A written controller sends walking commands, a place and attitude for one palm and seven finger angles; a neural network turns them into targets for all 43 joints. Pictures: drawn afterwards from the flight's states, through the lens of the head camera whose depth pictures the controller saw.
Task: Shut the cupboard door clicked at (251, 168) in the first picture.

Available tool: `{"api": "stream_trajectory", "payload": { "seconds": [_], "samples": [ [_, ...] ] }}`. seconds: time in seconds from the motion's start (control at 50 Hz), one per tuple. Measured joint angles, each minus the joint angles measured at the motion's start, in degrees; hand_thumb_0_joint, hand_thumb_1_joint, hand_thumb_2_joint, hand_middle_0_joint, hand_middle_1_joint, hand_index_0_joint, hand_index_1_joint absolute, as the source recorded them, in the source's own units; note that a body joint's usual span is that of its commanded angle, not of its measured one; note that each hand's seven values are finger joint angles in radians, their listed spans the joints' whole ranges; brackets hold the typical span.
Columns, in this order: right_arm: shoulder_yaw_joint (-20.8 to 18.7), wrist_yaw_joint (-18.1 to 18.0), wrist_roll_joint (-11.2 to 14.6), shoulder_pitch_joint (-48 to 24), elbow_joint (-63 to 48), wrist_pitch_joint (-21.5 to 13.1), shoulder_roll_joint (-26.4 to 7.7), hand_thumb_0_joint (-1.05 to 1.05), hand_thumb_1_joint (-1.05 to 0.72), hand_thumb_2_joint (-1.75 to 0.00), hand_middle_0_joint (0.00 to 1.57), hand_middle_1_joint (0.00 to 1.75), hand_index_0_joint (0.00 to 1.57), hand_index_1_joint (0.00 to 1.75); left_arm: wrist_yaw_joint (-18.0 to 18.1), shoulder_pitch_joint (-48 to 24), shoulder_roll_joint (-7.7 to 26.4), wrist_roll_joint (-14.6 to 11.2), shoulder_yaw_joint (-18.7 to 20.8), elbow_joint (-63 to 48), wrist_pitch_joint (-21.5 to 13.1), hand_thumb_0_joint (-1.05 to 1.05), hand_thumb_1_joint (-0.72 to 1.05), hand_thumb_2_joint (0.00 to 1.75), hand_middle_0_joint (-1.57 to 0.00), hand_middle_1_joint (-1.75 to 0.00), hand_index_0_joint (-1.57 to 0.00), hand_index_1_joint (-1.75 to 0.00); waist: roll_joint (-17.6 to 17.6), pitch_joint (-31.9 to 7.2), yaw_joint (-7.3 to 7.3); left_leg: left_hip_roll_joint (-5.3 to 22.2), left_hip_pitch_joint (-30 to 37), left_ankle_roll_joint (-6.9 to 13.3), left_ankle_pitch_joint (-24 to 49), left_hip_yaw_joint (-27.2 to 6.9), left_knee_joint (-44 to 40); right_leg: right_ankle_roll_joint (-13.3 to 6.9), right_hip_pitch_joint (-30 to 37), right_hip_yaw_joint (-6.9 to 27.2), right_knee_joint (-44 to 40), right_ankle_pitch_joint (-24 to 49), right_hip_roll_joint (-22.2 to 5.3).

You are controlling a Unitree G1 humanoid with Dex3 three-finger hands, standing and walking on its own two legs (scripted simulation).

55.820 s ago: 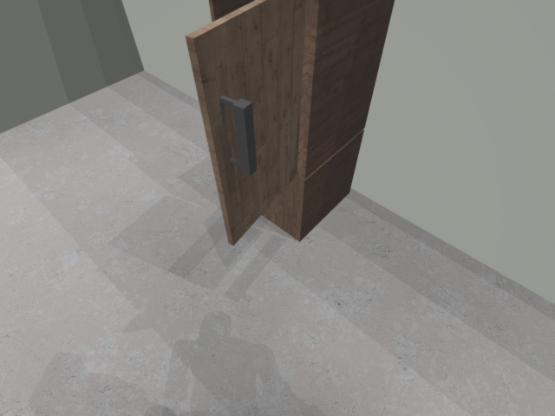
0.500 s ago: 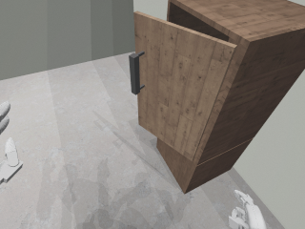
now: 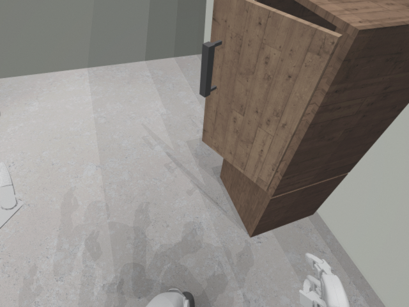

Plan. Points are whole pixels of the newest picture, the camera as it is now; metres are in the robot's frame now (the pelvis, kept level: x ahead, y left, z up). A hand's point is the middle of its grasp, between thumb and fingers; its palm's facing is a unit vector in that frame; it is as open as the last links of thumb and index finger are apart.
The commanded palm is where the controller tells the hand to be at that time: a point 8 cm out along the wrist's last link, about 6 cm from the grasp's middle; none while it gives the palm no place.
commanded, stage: step back with the hand held close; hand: left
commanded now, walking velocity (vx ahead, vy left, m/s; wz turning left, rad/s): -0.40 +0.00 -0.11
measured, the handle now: (211, 69) +0.78 +0.03 +0.06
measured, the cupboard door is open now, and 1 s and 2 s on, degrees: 24 24 24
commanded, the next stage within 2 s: stop stepping back and stand still in 0.34 s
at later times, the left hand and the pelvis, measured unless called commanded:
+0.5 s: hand out of the picture +0.10 +0.28 +0.20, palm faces +0.32 -0.87 -0.36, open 7.4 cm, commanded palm +0.04 +0.32 +0.20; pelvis -0.14 +0.04 +0.01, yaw -7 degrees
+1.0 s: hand out of the picture -0.05 +0.33 +0.20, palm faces +0.31 -0.85 -0.43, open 7.4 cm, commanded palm -0.08 +0.37 +0.20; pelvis -0.27 +0.10 +0.02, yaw -10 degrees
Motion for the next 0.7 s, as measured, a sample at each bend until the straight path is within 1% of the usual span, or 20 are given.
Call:
{"api": "stream_trajectory", "payload": {
  "seconds": [0.06,0.1,0.12,0.14,0.16,0.2,0.24,0.28,0.3,0.36,0.42,0.46,0.5,0.52,0.54,0.58,0.6,0.64,0.66,0.7],
  "samples": [
    [-0.54,0.39,-0.03,0.41,0.93,0.49,-0.17,0.01,-0.9,-0.9,0.2,0.3,0.21,0.3,0.95,0.94,-0.39,0.14,-1.04,-0.44,-0.02,0.02,0.89,0.9,-0.22,-0.31,-0.22,-0.3,-1.15,-1.0,0.41,-0.51,-1.19,-3.1,-6.78,-0.75,4.85,0.45,-0.41,0.57,-0.59,1.29,-0.66],
    [-0.65,0.46,0.02,1.15,1.81,1.2,-0.13,0.01,-0.9,-0.9,0.2,0.3,0.21,0.3,1.47,1.04,-0.8,0.37,-2.14,-0.37,0.34,0.02,0.89,0.9,-0.22,-0.31,-0.22,-0.3,-2.51,-2.34,0.51,-0.65,0.12,-3.72,-7.89,-2.28,8.98,1.1,-0.64,1.26,-1.1,2.1,-1.31],
    [-0.62,0.34,0.0,1.71,2.05,1.44,-0.13,0.01,-0.9,-0.9,0.2,0.3,0.21,0.3,1.67,0.79,-0.96,0.53,-2.62,-0.3,0.62,0.02,0.89,0.9,-0.22,-0.31,-0.22,-0.3,-3.18,-3.17,0.46,-0.42,1.85,-3.71,-8.0,-3.13,8.72,1.45,-0.99,1.54,-1.29,2.47,-1.61],
    [-0.53,0.09,-0.02,2.32,2.01,1.47,-0.24,0.01,-0.9,-0.9,0.2,0.3,0.21,0.3,1.83,0.23,-1.03,0.65,-2.97,-0.27,0.83,0.02,0.89,0.9,-0.22,-0.31,-0.22,-0.3,-3.6,-3.96,0.18,0.07,3.9,-3.49,-7.63,-3.92,5.99,1.8,-1.7,1.56,-1.2,2.72,-1.82],
    [-0.5,-0.36,-0.01,2.57,1.93,1.26,-0.31,0.01,-0.9,-0.9,0.2,0.3,0.21,0.3,1.96,-1.1,-1.01,0.71,-3.22,-0.04,0.91,0.02,0.89,0.9,-0.22,-0.31,-0.22,-0.3,-4.06,-3.93,-0.57,0.17,3.86,-2.78,-3.29,-3.47,3.8,1.79,-2.59,1.31,-0.44,1.94,-2.29],
    [-0.7,-1.37,-0.41,2.24,1.61,0.14,-0.78,0.01,-0.9,-0.9,0.2,0.3,0.2,0.3,2.15,-4.36,-1.32,1.24,-3.16,0.87,0.72,0.02,0.89,0.9,-0.22,-0.31,-0.22,-0.3,-2.51,-1.99,-1.77,1.19,2.45,-0.64,5.63,-3.8,2.78,1.42,-4.61,1.41,6.0,-2.66,-0.54],
    [-1.24,-1.46,-0.67,1.17,2.33,-1.06,-0.1,0.01,-0.9,-0.9,0.2,0.3,0.2,0.3,1.92,-5.8,-0.79,1.3,-1.59,1.73,0.42,0.02,0.89,0.9,-0.22,-0.31,-0.22,-0.3,-1.11,-0.29,-1.84,2.2,1.56,1.08,7.05,-4.22,2.35,1.2,-6.17,1.75,15.9,-6.88,1.67],
    [-1.38,-0.59,-0.54,0.74,2.77,-1.92,1.09,0.01,-0.9,-0.9,0.2,0.3,0.2,0.3,1.43,-4.39,0.09,0.64,0.59,1.35,0.32,0.02,0.89,0.9,-0.22,-0.31,-0.22,-0.3,-0.2,-0.23,-1.43,3.74,1.02,1.43,7.87,-3.84,0.46,1.19,-5.32,1.15,21.91,-9.39,3.12],
    [-1.28,-0.12,-0.52,0.82,2.84,-2.34,1.7,0.01,-0.9,-0.9,0.2,0.3,0.2,0.3,1.25,-3.15,0.4,0.16,1.47,0.58,0.47,0.02,0.89,0.9,-0.21,-0.31,-0.21,-0.3,0.01,-0.65,-1.02,4.51,0.83,1.37,8.81,-3.36,-0.9,1.21,-3.96,0.49,22.75,-10.39,3.25],
    [-0.35,0.86,-0.53,1.34,3.21,-3.69,3.3,0.01,-0.9,-0.9,0.2,0.3,0.2,0.3,1.09,0.05,0.42,-1.24,1.92,-2.64,0.72,0.02,0.89,0.9,-0.21,-0.31,-0.21,-0.3,-0.15,-2.84,0.4,6.22,0.44,1.1,12.61,-1.42,-6.08,0.95,2.28,-1.55,18.88,-14.26,2.48],
    [0.81,1.16,-1.0,0.99,3.88,-4.97,4.3,0.01,-0.9,-0.9,0.2,0.3,0.21,0.3,0.87,0.04,-0.28,-1.99,-0.05,-4.5,0.9,0.02,0.89,0.9,-0.21,-0.31,-0.21,-0.3,-0.08,-4.85,0.83,6.88,-0.04,0.44,17.03,-0.3,-12.3,0.21,9.5,-3.23,9.04,-17.47,2.35],
    [1.32,1.24,-1.46,-0.08,4.22,-5.31,4.82,0.01,-0.9,-0.9,0.2,0.3,0.21,0.3,0.62,-1.31,-0.34,-2.45,-1.16,-4.26,0.97,0.02,0.89,0.9,-0.21,-0.31,-0.21,-0.3,-0.02,-5.54,0.74,6.94,-0.63,-0.88,19.46,0.24,-16.31,-0.79,13.91,-4.41,-0.01,-17.68,2.5],
    [1.77,1.39,-1.71,-1.61,3.79,-4.99,5.49,0.01,-0.9,-0.9,0.2,0.3,0.21,0.3,0.56,-2.05,0.92,-2.73,-0.76,-3.7,1.0,0.02,0.89,0.9,-0.21,-0.31,-0.21,-0.3,-1.46,-5.5,0.61,6.09,-2.21,-3.45,18.45,1.53,-17.46,-2.47,17.54,-4.57,-9.73,-15.41,1.32],
    [2.12,1.45,-1.61,-2.5,3.09,-4.76,5.78,0.01,-0.9,-0.9,0.2,0.3,0.21,0.3,0.71,-1.72,2.18,-2.84,0.22,-3.83,1.07,0.02,0.89,0.9,-0.21,-0.31,-0.21,-0.3,-3.28,-5.1,0.89,5.11,-3.77,-4.47,15.91,2.77,-15.69,-3.4,18.59,-3.65,-13.7,-13.27,-0.5],
    [2.33,1.38,-1.5,-3.55,2.75,-4.59,5.43,0.01,-0.9,-0.9,0.2,0.3,0.21,0.3,0.71,-1.53,2.62,-2.78,0.62,-3.81,1.02,0.02,0.89,0.9,-0.21,-0.31,-0.21,-0.3,-3.59,-4.05,1.17,4.83,-5.63,-5.0,12.34,2.86,-12.15,-3.04,18.29,-2.97,-15.04,-8.82,-1.54],
    [2.17,1.06,-1.43,-3.17,3.71,-3.54,4.1,0.01,-0.9,-0.9,0.2,0.3,0.21,0.3,0.26,-0.47,2.54,-2.54,-0.95,-3.45,1.84,0.02,0.89,0.9,-0.21,-0.31,-0.21,-0.3,-1.2,-2.35,0.32,4.79,-6.53,-5.45,4.39,0.18,-3.1,-0.5,18.59,-3.19,-11.84,-8.39,-0.55],
    [2.08,0.97,-1.05,-1.4,4.28,-3.06,3.78,0.01,-0.9,-0.9,0.2,0.3,0.21,0.3,-0.04,0.77,3.25,-2.53,-1.42,-3.58,2.49,0.02,0.89,0.9,-0.21,-0.31,-0.21,-0.3,-1.42,-3.15,0.29,3.94,-5.71,-5.58,2.03,-0.54,1.27,0.12,19.01,-2.88,-10.7,-9.55,-0.9],
    [1.94,0.45,-0.17,2.92,4.96,-2.23,3.07,0.01,-0.9,-0.9,0.2,0.3,0.21,0.3,-0.14,3.52,4.16,-2.49,-1.17,-4.65,3.84,0.02,0.89,0.9,-0.22,-0.31,-0.22,-0.3,-2.61,-5.96,0.36,2.55,-0.82,-5.2,1.51,-1.06,3.9,0.51,19.54,-1.87,-8.24,-11.98,-1.86],
    [1.76,-0.03,0.16,4.67,4.95,-2.07,2.39,0.01,-0.9,-0.9,0.2,0.3,0.21,0.3,0.01,4.09,4.17,-2.57,-0.69,-5.03,4.3,0.02,0.89,0.9,-0.22,-0.31,-0.22,-0.3,-2.78,-7.14,-0.28,1.95,1.12,-3.7,3.86,-1.26,2.29,0.62,19.1,-1.93,-6.06,-13.35,-2.17],
    [1.07,-1.23,0.48,5.83,5.52,-2.11,1.12,0.01,-0.9,-0.9,0.2,0.3,0.21,0.3,0.43,1.14,3.18,-2.47,-0.48,-3.13,4.88,0.02,0.89,0.9,-0.22,-0.31,-0.22,-0.3,-2.91,-6.72,-1.71,0.6,1.56,0.24,7.37,-1.25,2.27,0.1,16.61,-2.23,1.04,-15.4,-2.82]
  ]
}}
